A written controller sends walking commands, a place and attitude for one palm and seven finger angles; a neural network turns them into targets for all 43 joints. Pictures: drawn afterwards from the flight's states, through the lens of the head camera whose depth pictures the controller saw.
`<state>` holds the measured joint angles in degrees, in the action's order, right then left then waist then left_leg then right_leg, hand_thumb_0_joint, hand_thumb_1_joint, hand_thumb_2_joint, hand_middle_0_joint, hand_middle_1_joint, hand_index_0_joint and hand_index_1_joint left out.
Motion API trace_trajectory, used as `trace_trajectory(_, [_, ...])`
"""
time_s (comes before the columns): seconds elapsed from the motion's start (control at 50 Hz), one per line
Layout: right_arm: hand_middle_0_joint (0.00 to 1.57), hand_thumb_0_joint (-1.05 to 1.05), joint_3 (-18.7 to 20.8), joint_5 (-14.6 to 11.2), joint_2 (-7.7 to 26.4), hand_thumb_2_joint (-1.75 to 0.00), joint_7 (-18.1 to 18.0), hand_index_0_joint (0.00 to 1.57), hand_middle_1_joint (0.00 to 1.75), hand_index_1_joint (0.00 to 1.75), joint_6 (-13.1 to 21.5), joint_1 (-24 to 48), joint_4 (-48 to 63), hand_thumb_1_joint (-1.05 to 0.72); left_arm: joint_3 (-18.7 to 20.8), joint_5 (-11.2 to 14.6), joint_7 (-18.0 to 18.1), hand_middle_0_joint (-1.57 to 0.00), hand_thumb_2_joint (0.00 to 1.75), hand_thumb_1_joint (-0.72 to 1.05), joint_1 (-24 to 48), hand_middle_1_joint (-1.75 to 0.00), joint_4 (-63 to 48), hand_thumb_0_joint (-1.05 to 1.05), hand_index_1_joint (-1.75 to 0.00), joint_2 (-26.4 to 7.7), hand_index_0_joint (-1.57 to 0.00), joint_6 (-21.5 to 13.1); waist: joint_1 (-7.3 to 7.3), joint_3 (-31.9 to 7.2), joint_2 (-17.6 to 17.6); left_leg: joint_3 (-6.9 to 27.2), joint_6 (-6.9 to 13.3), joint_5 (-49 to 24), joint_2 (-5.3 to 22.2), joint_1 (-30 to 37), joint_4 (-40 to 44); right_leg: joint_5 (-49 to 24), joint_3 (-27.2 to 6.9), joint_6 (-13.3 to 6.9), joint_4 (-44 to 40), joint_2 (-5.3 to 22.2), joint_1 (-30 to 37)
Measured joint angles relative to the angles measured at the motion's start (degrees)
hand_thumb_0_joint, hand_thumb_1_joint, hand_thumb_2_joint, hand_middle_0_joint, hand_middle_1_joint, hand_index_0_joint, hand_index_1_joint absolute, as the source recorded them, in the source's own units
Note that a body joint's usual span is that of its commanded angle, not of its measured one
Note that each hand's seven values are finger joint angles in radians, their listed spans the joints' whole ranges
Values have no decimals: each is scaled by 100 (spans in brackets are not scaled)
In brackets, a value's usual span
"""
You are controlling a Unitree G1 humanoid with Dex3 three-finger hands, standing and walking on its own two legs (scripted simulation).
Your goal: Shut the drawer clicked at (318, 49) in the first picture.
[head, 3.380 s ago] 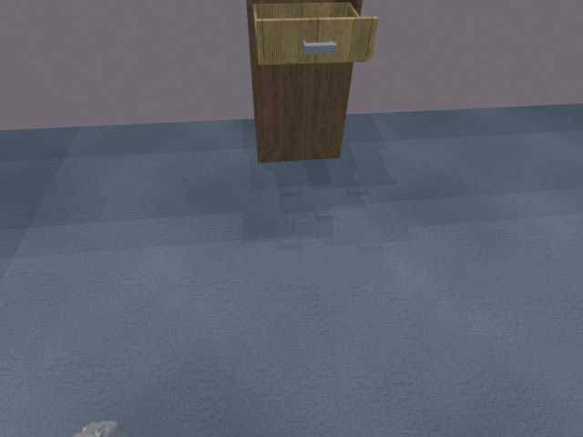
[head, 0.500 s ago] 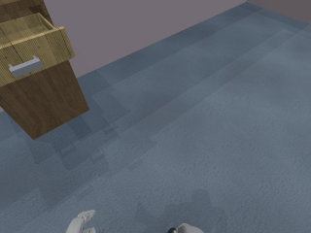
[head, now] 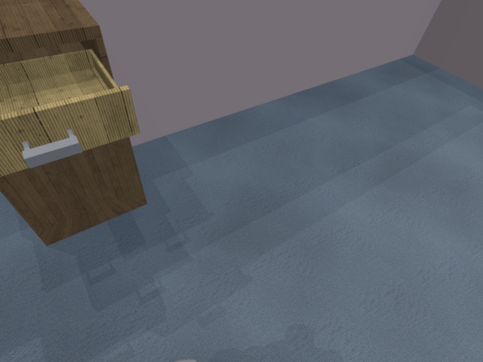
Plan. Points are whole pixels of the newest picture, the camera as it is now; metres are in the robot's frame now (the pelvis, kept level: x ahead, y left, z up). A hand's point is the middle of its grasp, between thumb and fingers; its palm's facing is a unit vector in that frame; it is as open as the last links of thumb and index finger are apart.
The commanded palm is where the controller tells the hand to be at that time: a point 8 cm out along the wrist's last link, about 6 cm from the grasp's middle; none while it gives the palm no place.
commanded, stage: walk to a spot facing it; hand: left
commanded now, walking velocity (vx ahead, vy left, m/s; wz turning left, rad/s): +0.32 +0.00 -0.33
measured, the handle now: (51, 145) +0.51 +0.50 +0.00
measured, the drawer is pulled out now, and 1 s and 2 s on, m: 0.30 0.30 0.30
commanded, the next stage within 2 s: turn to face it in 0.26 s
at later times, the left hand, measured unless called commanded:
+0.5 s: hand (188, 273) +0.32 +0.15 -0.16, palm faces -0.20 -0.95 -0.23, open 7.4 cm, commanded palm none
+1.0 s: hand (157, 296) +0.27 +0.21 -0.18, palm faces +0.15 -0.97 -0.20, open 7.3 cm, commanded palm none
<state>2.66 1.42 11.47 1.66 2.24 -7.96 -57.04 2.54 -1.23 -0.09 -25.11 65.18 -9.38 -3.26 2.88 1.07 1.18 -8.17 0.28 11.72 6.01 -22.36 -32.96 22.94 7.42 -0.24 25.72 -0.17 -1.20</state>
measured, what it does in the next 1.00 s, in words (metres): walks ahead: right foot, then left foot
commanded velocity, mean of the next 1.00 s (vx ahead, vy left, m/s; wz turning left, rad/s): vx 0.06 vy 0.00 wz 0.22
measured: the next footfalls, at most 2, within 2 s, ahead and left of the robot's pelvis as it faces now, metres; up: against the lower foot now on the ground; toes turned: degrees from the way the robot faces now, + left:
right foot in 0.50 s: +0.30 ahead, -0.15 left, +0.00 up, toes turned -19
left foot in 0.92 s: +0.25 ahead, +0.10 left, +0.00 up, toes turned +13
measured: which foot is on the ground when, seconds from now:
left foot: down 0.00-0.52, up 0.54-0.90, down 0.92-1.00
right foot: down 0.00-0.00, up 0.02-0.48, down 0.50-0.92, up 0.94-1.00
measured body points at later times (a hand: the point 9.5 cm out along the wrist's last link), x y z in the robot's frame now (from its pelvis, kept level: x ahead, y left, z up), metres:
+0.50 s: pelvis +0.17 -0.02 +0.00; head +0.20 -0.03 +0.45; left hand +0.33 +0.20 -0.14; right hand +0.06 -0.21 -0.16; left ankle +0.09 +0.11 -0.73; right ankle +0.26 -0.14 -0.72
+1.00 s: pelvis +0.20 +0.00 -0.01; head +0.22 +0.03 +0.44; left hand +0.26 +0.26 -0.16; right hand +0.29 -0.26 -0.13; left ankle +0.22 +0.10 -0.73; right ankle +0.24 -0.14 -0.69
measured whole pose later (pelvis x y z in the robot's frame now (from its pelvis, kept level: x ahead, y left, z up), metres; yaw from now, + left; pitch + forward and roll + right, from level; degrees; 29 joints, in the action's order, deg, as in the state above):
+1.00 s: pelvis +0.20 +0.00 -0.01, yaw +6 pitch +1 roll -2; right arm 3.9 1.5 11.1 0.6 -1.4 -12.4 -53.0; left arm 5.5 -1.3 0.9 -9.4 54.0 -13.3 3.9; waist -1.6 2.3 2.7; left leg -5.8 1.8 19.1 3.5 -21.7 -39.9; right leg 25.9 9.7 3.2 56.2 7.7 -28.7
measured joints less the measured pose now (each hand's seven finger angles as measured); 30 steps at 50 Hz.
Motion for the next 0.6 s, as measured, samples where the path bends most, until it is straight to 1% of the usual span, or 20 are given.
trace_trajectory(0.02, [20,1,-10,27,-28,-90,-30,20,30,29,83,68,32,-92,6,24,-14,-20,90,91,-33,-30,56,0,-30,16,-20,46,-9,57,54,-74,129,-94,-45,33,-82,200,-52,-12,647,112,-235])
trace_trajectory(0.04, [20,1,-30,32,-64,-90,-58,20,30,29,139,107,76,-92,2,33,-28,-20,90,91,-21,-30,104,0,-30,27,-20,106,-13,128,92,-154,218,15,-64,62,-262,384,-187,-52,1536,173,-574])
trace_trajectory(0.06, [20,1,-54,26,-109,-90,-84,20,30,29,183,102,103,-92,3,31,-38,-20,90,91,6,-30,141,0,-30,32,-20,159,-26,170,111,-225,268,157,-74,150,-338,464,-324,-91,2421,188,-944])
trace_trajectory(0.08, [20,1,-74,17,-163,-90,-110,20,30,29,208,60,112,-92,18,24,-47,-20,90,91,52,-30,163,1,-30,30,-20,200,-48,188,124,-287,289,261,-90,281,-303,383,-405,-119,3154,210,-1303])
trace_trajectory(0.1, [20,1,-91,11,-224,-90,-137,20,30,29,220,-10,99,-92,42,13,-58,-20,90,91,119,-30,164,1,-30,20,-20,231,-69,195,136,-341,285,310,-114,439,-185,205,-442,-126,3675,253,-1631])
trace_trajectory(0.12, [20,1,-108,4,-287,-90,-162,20,30,29,225,-99,63,-91,68,-2,-67,-20,90,91,199,-30,136,1,-30,5,-20,256,-80,196,144,-390,247,296,-138,607,-16,-8,-462,-116,3999,309,-1926])
trace_trajectory(0.14, [20,0,-103,-18,-348,-90,-195,20,30,29,232,-199,10,-92,92,-14,-72,-20,90,91,283,-30,84,1,-30,-10,-20,273,-81,188,151,-442,239,275,-167,769,163,-225,-483,-97,4164,370,-2194])
trace_trajectory(0.16, [21,-1,-10,-70,-365,-90,-278,21,30,29,256,-293,-13,-94,118,-23,-71,-20,90,91,353,-30,10,1,-30,-12,-20,288,-87,166,155,-503,246,257,-197,917,338,-408,-518,-73,4225,426,-2441])
trace_trajectory(0.24, [21,-2,27,-67,-275,-90,-313,21,30,29,232,-659,-187,-97,225,-59,-84,-19,90,91,647,-30,-317,1,-30,-27,-20,372,-100,61,157,-746,246,255,-274,1416,883,-1033,-544,80,4106,615,-3196])
trace_trajectory(0.32, [21,-1,-15,-65,-298,-90,-290,21,30,29,171,-1011,-350,-95,289,-61,-131,-19,90,91,1014,-30,-580,1,-30,-78,-19,458,-164,72,129,-945,155,383,-265,1795,1134,-1415,-410,206,3533,713,-3505])
trace_trajectory(0.36, [20,-1,-24,-55,-325,-90,-279,20,30,29,126,-1141,-402,-94,296,-49,-147,-19,90,91,1211,-30,-686,1,-30,-101,-19,491,-235,135,85,-1044,83,502,-218,1939,1137,-1465,-289,224,3041,709,-3476])
trace_trajectory(0.4, [20,0,-30,-30,-348,-90,-271,20,30,29,84,-1236,-444,-93,289,-38,-143,-19,90,91,1410,-30,-768,1,-30,-125,-19,500,-339,224,33,-1144,-2,662,-153,2050,1058,-1414,-178,193,2470,658,-3340])
trace_trajectory(0.46, [20,0,-44,-3,-389,-90,-274,20,30,29,39,-1388,-536,-92,227,-46,-85,-19,90,91,1703,-30,-847,1,-30,-158,-19,428,-559,355,-55,-1188,-156,991,-22,2117,738,-1355,-67,73,1593,513,-2904])
trace_trajectory(0.48, [20,0,-55,-8,-407,-90,-270,20,30,29,20,-1468,-589,-92,191,-51,-63,-19,90,91,1779,-30,-869,1,-30,-164,-19,369,-611,369,-84,-1162,-218,1140,34,2106,551,-1459,-20,42,1259,456,-2670])
trace_trajectory(0.5, [20,0,-70,-26,-440,-90,-261,20,30,29,1,-1580,-652,-92,147,-56,-46,-19,90,91,1830,-30,-894,0,-30,-183,-19,282,-648,345,-73,-1109,-269,1311,72,2044,265,-1810,29,19,902,440,-2390])
trace_trajectory(0.52, [20,0,-81,-56,-469,-90,-246,20,30,29,-32,-1646,-730,-92,119,-62,-14,-19,90,91,1898,-30,-891,0,-30,-179,-19,175,-653,319,-79,-976,-263,1459,137,1849,-210,-1610,78,-148,850,433,-2288])
trace_trajectory(0.54, [20,1,-86,-90,-462,-90,-243,20,30,29,-96,-1625,-783,-91,84,-41,14,-19,90,91,1997,-30,-881,0,-30,-123,-19,97,-671,372,-178,-628,-230,1676,180,1562,-860,-1329,160,-266,1028,404,-2300])
trace_trajectory(0.56, [20,1,-87,-120,-456,-90,-251,20,30,29,-172,-1589,-806,-91,36,-17,27,-19,90,91,2071,-30,-885,0,-30,-62,-19,51,-701,414,-257,-253,-213,1896,142,1246,-1524,-1128,245,-333,1145,403,-2278])
trace_trajectory(0.58, [20,1,-85,-135,-459,-90,-256,20,30,29,-247,-1547,-807,-91,-7,0,38,-19,90,91,2117,-30,-902,0,-30,-7,-20,38,-710,426,-292,31,-212,2010,69,947,-2125,-1021,313,-363,1167,420,-2220])
trace_trajectory(0.6, [20,1,-77,-136,-462,-90,-255,20,30,29,-311,-1493,-796,-91,-40,13,57,-19,90,91,2144,-30,-921,0,-30,49,-20,51,-704,423,-303,213,-223,2002,10,674,-2625,-995,371,-355,1113,442,-2137])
